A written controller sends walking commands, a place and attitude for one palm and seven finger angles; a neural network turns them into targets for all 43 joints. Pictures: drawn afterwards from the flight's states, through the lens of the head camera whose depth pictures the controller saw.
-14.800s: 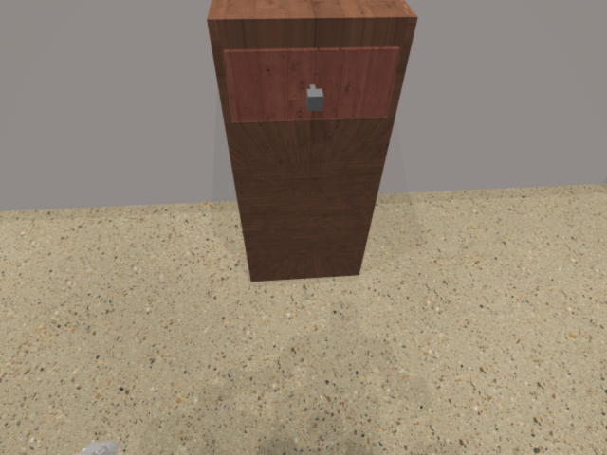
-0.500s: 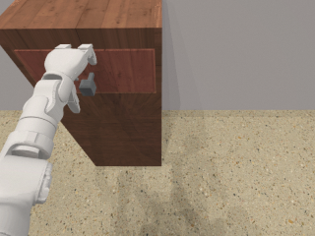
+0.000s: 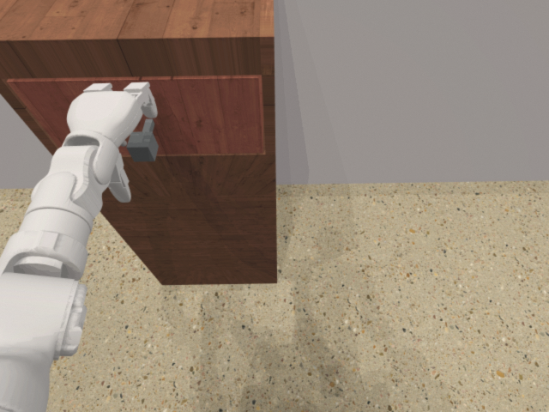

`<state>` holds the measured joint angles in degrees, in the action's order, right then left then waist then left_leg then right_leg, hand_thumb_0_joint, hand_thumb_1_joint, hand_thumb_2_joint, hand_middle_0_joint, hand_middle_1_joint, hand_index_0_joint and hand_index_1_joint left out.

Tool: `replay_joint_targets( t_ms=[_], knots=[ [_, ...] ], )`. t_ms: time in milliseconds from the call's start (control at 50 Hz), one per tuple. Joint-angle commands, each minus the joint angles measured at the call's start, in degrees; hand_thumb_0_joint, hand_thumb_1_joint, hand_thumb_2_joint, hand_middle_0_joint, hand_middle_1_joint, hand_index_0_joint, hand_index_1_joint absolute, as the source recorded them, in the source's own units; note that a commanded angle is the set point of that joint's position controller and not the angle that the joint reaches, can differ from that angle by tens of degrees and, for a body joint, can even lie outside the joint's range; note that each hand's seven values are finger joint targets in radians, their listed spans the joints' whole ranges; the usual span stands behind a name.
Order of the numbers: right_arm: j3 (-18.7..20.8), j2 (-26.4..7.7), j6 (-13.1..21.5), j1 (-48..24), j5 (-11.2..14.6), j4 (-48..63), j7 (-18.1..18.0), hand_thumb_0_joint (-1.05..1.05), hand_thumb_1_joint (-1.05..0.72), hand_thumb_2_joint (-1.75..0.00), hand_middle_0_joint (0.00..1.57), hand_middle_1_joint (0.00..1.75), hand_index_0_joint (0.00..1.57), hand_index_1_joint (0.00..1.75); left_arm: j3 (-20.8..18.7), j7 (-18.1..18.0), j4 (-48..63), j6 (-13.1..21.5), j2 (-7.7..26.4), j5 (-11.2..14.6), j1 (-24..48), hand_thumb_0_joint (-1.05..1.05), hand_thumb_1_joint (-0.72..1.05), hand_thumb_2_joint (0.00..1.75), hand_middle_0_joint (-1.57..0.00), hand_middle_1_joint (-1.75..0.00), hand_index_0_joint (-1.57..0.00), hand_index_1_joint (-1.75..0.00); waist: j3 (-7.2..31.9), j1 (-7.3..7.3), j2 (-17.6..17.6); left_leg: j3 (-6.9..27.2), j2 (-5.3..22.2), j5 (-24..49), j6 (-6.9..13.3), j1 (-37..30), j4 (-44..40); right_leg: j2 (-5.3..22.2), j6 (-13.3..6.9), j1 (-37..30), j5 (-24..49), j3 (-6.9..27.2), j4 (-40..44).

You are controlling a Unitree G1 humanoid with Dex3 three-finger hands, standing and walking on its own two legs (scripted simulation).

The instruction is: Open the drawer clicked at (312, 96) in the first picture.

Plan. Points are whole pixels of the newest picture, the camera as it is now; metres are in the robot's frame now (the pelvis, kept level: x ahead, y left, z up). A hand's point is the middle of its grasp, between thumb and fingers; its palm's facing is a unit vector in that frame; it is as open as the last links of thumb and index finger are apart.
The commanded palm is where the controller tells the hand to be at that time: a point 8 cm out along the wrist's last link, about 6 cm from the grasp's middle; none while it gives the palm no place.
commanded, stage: lower the fingers behind the handle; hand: left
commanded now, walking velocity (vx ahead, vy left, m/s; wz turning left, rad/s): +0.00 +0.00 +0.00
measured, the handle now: (145, 138) +0.54 +0.21 +0.06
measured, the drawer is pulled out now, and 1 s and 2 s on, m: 0.00 0.00 0.00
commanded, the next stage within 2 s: lift the fingers back up to retry in 1.28 s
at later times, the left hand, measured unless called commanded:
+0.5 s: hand (124, 158) +0.48 +0.23 +0.07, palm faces -0.04 -0.02 -1.00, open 13.8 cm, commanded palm +0.46 +0.24 +0.12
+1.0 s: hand (126, 158) +0.48 +0.23 +0.07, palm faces -0.02 +0.00 -1.00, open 13.8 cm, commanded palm +0.47 +0.23 +0.10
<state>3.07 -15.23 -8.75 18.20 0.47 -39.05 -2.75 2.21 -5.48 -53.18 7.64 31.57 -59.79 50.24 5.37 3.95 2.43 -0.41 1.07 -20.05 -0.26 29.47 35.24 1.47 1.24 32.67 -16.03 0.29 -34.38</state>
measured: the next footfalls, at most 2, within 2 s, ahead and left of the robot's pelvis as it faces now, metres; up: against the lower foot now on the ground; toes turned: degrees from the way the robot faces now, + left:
none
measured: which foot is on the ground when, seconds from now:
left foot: down 0.00-1.00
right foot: down 0.00-1.00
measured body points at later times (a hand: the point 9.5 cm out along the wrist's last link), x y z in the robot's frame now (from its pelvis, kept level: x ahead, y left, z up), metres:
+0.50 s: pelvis +0.00 +0.00 +0.00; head +0.08 -0.01 +0.44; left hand +0.48 +0.23 +0.13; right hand +0.03 -0.28 -0.14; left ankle -0.04 +0.12 -0.72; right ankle +0.00 -0.14 -0.72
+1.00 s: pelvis -0.02 +0.01 -0.01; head +0.07 +0.00 +0.43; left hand +0.48 +0.23 +0.12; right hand +0.00 -0.27 -0.14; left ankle -0.04 +0.12 -0.72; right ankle +0.00 -0.14 -0.72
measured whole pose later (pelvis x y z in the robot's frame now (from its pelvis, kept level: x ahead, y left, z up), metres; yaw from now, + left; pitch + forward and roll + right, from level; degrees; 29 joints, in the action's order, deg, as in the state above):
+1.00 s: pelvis -0.02 +0.01 -0.01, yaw -1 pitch +17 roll -1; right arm 2.8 -15.2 -7.2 20.6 0.3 -39.2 -2.6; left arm 2.4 -11.7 -59.8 4.7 31.3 -62.1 52.6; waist 7.1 5.4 2.0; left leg -0.9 1.3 -21.8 0.2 37.4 41.9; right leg 1.2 1.6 40.3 -16.7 1.0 -39.6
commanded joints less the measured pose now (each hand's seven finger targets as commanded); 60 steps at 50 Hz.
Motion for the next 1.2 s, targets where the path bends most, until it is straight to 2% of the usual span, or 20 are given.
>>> replay_joint_targets(
  t_ms=[0,40,80,180,220,280,400,480,540,600,660,700,720,800,860,980,1000,1080,1120,1180],
  knots=[
    [3.1,-8.3,1.4,5.7,-0.6,4.0,-0.3,0.0,-0.9,-0.9,0.2,0.3,0.2,0.3,-5.8,-4.2,9.7,-1.3,16.7,-0.4,28.1,0.0,-0.5,0.3,-0.3,-1.2,-0.3,-1.2,25.5,0.61,0.4,-1.6,-2.5,28.0,2.4,-8.5,-1.1,-3.1,-2.9,-15.8,22.5,-1.9,0.6],
    [3.2,-8.3,1.4,5.8,-0.5,4.2,-0.2,0.0,-0.9,-0.9,0.2,0.3,0.2,0.3,-5.3,-4.1,9.7,-1.8,16.0,-0.5,26.7,0.0,-0.5,0.3,-0.3,-1.2,-0.3,-1.2,25.8,0.22,1.6,-1.8,-2.4,28.9,2.3,-8.9,-1.0,-3.2,-3.0,-15.7,22.8,-2.0,0.5],
    [3.3,-8.6,1.4,6.1,-0.4,4.0,-0.3,0.0,-0.9,-0.9,0.2,0.3,0.2,0.3,-4.6,-3.6,8.5,-2.0,14.7,-0.3,26.0,0.0,-0.5,0.3,-0.3,-1.2,-0.3,-1.2,24.5,1.12,-0.7,-1.8,-2.3,28.6,2.6,-8.4,-0.9,-3.3,-2.9,-15.2,22.7,-2.1,0.9],
    [3.3,-8.8,1.4,6.0,-0.6,4.3,-0.9,0.0,-0.9,-0.9,0.2,0.3,0.2,0.3,-7.5,-3.3,9.9,-0.3,18.6,-0.5,24.6,0.0,-0.5,0.3,-0.3,-1.2,-0.3,-1.2,25.2,0.5,-1.3,-2.2,-2.4,27.0,2.9,-7.0,-0.9,-3.1,-2.8,-16.9,23.2,-1.5,0.7],
    [3.4,-8.3,1.6,6.2,-0.6,4.3,-0.8,0.0,-0.9,-0.9,0.2,0.3,0.2,0.3,-6.0,-3.7,10.1,0.1,16.3,-0.7,23.4,0.0,-0.5,0.3,-0.3,-1.2,-0.3,-1.2,24.5,0.23,1.0,-2.1,-2.3,27.9,2.6,-7.5,-0.8,-3.2,-2.9,-15.4,22.7,-1.8,0.3],
    [3.5,-8.7,1.7,6.4,-0.6,4.1,-0.7,0.0,-0.9,-0.9,0.2,0.3,0.2,0.3,-6.8,-4.5,9.0,0.4,16.8,-0.6,23.1,0.0,-0.5,0.3,-0.3,-1.2,-0.3,-1.2,22.9,0.69,-0.7,-2.0,-2.3,26.5,2.6,-6.5,-0.5,-3.3,-2.9,-14.1,21.4,-1.8,0.5],
    [3.7,-8.7,2.1,7.1,-0.9,3.7,-0.6,0.0,-0.9,-0.9,0.2,0.3,0.2,0.3,-7.5,-6.4,9.5,0.4,17.7,-1.3,23.4,0.0,-0.5,0.3,-0.3,-1.2,-0.3,-1.2,25.6,0.78,0.3,-2.2,-2.4,26.6,2.7,-6.6,0.5,-3.2,-2.7,-14.0,21.9,-1.5,-0.4],
    [3.9,-8.6,2.2,7.0,-1.1,3.5,-0.5,0.0,-0.9,-0.9,0.2,0.3,0.2,0.3,-5.8,-6.9,8.6,0.1,14.9,-1.5,22.7,0.0,-0.5,0.3,-0.3,-1.2,-0.3,-1.2,25.2,1.29,0.6,-2.0,-2.3,28.1,2.6,-7.1,1.3,-3.5,-2.8,-12.0,21.8,-1.8,-0.8],
    [3.4,-8.9,2.2,7.2,-0.9,3.1,-0.5,0.0,-0.9,-0.9,0.2,0.3,0.2,0.3,-5.6,-7.4,4.4,-1.5,15.6,-2.0,22.7,0.0,-0.5,0.3,-0.3,-1.2,-0.3,-1.2,21.2,1.99,-1.0,-2.0,-2.3,23.3,2.6,-4.1,1.0,-3.4,-2.7,-10.1,18.9,-2.0,-0.5],
    [3.3,-9.0,2.3,7.5,-0.8,3.0,-0.6,0.0,-0.9,-0.9,0.2,0.3,0.2,0.3,-4.8,-7.5,3.0,-2.4,15.7,-2.9,24.4,0.0,-0.5,0.3,-0.3,-1.2,-0.3,-1.2,21.7,2.4,-0.6,-2.0,-2.3,21.6,2.6,-3.3,1.2,-3.3,-2.7,-9.2,17.6,-1.9,-0.8],
    [3.4,-8.7,2.3,8.0,-1.0,3.4,-0.2,0.0,-0.9,-0.9,0.2,0.3,0.2,0.3,-3.8,-7.2,2.1,-3.0,13.3,-2.9,21.8,0.0,-0.5,0.3,-0.3,-1.2,-0.3,-1.2,22.9,1.65,1.1,-1.9,-2.2,24.8,2.4,-4.7,1.9,-3.5,-3.0,-8.6,18.7,-2.2,-1.6],
    [3.2,-9.0,2.2,8.1,-0.9,3.5,-0.3,0.0,-0.9,-0.9,0.2,0.3,0.2,0.3,-3.7,-6.7,0.6,-3.3,13.3,-2.6,21.3,0.0,-0.5,0.3,-0.3,-1.2,-0.3,-1.2,21.7,2.29,-1.9,-1.9,-2.0,23.3,2.5,-3.2,2.0,-3.5,-2.7,-8.5,18.3,-2.2,-1.4],
    [3.2,-8.9,2.2,8.0,-0.8,3.8,-0.2,0.0,-0.9,-0.9,0.2,0.3,0.2,0.3,-2.3,-6.4,1.1,-3.3,11.5,-2.5,21.4,0.0,-0.5,0.3,-0.3,-1.2,-0.3,-1.2,21.2,2.15,-1.4,-2.0,-2.2,22.6,2.5,-3.0,1.9,-3.5,-2.8,-8.2,17.7,-2.2,-1.2],
    [3.3,-8.8,2.2,8.3,-0.8,3.9,-0.4,0.0,-0.9,-0.9,0.2,0.3,0.2,0.3,-2.6,-6.2,0.6,-2.9,11.8,-3.0,20.2,0.0,-0.5,0.3,-0.3,-1.2,-0.3,-1.2,21.7,1.94,-1.3,-2.1,-2.1,21.1,2.6,-2.6,2.3,-3.5,-2.9,-7.5,16.3,-2.0,-1.5],
    [3.2,-9.0,2.4,8.6,-0.6,3.8,-0.3,0.0,-0.9,-0.9,0.2,0.3,0.2,0.3,0.0,-6.0,-1.0,-3.3,8.9,-2.8,20.9,0.0,-0.5,0.3,-0.3,-1.2,-0.3,-1.2,17.5,3.26,-2.2,-1.9,-2.0,16.7,2.6,-1.0,2.1,-3.7,-2.9,-4.0,12.4,-2.3,-1.0],
    [3.1,-9.4,2.9,9.6,-0.6,3.5,-0.6,0.0,-0.9,-0.9,0.2,0.3,0.2,0.3,-2.5,-6.3,-0.7,-3.3,12.9,-3.3,23.9,0.0,-0.5,0.3,-0.3,-1.2,-0.3,-1.2,20.5,3.04,-1.8,-1.5,-2.2,15.7,2.8,-0.3,2.7,-3.6,-3.0,-4.4,11.2,-2.0,-1.7],
    [3.1,-9.0,3.0,9.8,-0.6,3.5,-0.5,0.0,-0.9,-0.9,0.2,0.3,0.2,0.3,-0.6,-6.2,-1.0,-3.4,10.9,-3.3,24.3,0.0,-0.5,0.3,-0.3,-1.2,-0.3,-1.2,20.5,3.47,-0.4,-1.4,-2.2,15.8,2.7,-0.9,2.7,-3.6,-3.0,-3.5,11.0,-2.1,-1.8],
    [3.2,-9.2,3.1,10.1,-0.7,3.4,-0.4,0.0,-0.9,-0.9,0.2,0.3,0.2,0.3,-1.6,-5.7,-1.1,-3.5,11.4,-2.9,23.9,0.0,-0.5,0.3,-0.3,-1.2,-0.3,-1.2,20.7,3.3,-1.5,-1.5,-2.2,16.2,2.8,-0.3,3.1,-3.7,-3.0,-4.1,11.8,-2.1,-1.8],
    [3.0,-9.4,3.1,10.2,-0.5,3.4,-0.6,0.0,-0.9,-0.9,0.2,0.3,0.2,0.3,-3.1,-5.7,-2.2,-3.7,14.1,-2.9,23.0,0.0,-0.5,0.3,-0.3,-1.2,-0.3,-1.2,20.0,3.02,-2.2,-1.5,-2.1,14.3,2.8,1.2,2.9,-3.6,-2.8,-4.4,10.7,-1.9,-1.9],
    [3.0,-9.2,3.2,10.0,-0.5,3.7,-0.6,0.0,-0.9,-0.9,0.2,0.3,0.2,0.3,-2.1,-5.4,-1.0,-3.2,12.5,-2.9,23.2,0.0,-0.5,0.3,-0.3,-1.2,-0.3,-1.2,20.6,2.95,-1.2,-1.7,-2.2,15.1,2.8,0.5,2.9,-3.7,-2.9,-4.2,11.1,-1.9,-1.7]
  ],
)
